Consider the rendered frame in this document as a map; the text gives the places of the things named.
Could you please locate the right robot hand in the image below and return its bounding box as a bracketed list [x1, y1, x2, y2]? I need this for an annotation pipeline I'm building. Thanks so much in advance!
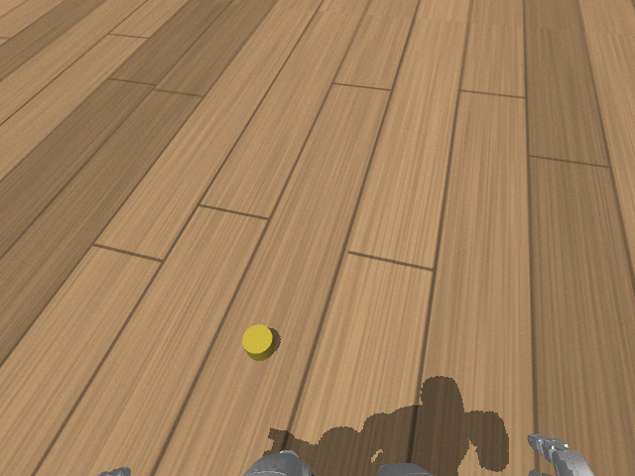
[528, 433, 595, 476]

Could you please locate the tin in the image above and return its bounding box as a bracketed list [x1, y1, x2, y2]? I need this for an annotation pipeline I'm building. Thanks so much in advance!
[242, 324, 275, 361]

